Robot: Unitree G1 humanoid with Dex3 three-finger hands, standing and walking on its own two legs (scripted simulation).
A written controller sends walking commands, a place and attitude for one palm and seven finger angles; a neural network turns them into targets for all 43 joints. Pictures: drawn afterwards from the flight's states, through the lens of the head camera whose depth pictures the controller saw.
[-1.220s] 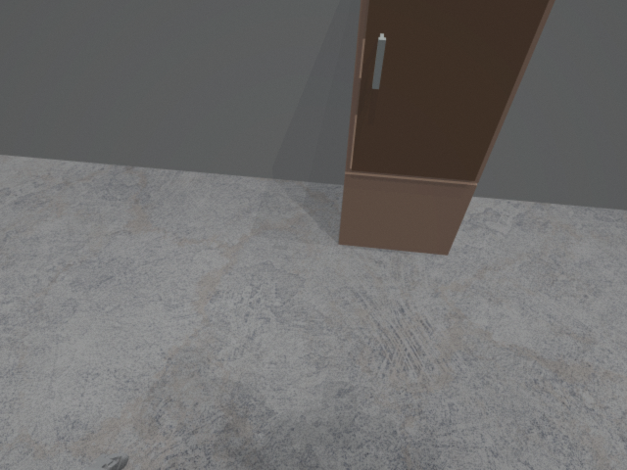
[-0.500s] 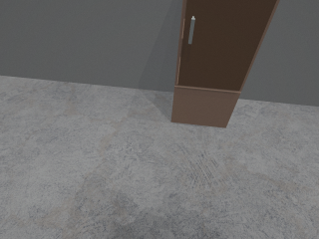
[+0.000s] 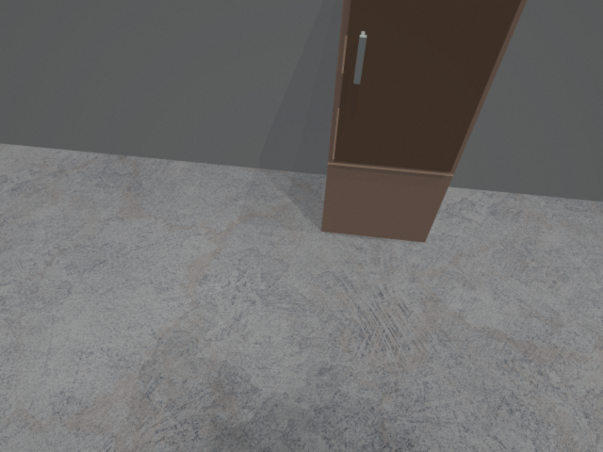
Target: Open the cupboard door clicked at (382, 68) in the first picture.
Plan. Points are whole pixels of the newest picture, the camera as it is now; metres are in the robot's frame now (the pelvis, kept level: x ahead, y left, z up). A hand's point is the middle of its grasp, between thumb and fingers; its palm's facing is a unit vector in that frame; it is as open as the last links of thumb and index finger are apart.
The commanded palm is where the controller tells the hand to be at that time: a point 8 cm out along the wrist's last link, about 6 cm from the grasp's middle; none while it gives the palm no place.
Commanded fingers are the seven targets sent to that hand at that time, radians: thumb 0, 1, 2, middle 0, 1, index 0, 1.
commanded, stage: look at it before walking up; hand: left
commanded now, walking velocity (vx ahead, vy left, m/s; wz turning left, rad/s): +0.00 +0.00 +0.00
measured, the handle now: (359, 57) +1.12 -0.10 +0.04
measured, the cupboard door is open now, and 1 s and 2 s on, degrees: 0 0 0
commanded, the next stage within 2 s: walk to a spot facing it in 0.22 s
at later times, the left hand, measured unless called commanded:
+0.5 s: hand out of the picture +0.07 +0.24 -0.16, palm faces -0.05 -0.94 -0.33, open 7.4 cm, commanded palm none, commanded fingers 0.00 0.90 0.90 -0.20 -0.30 -0.20 -0.30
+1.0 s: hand out of the picture +0.05 +0.15 -0.16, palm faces -0.21 -0.95 -0.24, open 7.4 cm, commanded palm none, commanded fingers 0.00 0.90 0.90 -0.20 -0.30 -0.20 -0.30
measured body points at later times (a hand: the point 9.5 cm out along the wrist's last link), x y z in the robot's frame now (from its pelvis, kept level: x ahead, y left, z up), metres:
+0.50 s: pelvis +0.00 +0.00 +0.00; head +0.01 +0.00 +0.45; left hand +0.07 +0.29 -0.14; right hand +0.08 -0.29 -0.14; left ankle +0.00 +0.13 -0.75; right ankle +0.00 -0.12 -0.74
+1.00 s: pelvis +0.01 -0.04 +0.00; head +0.02 -0.06 +0.45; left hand +0.06 +0.20 -0.14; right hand +0.02 -0.31 -0.15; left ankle +0.05 +0.13 -0.66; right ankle -0.01 -0.10 -0.75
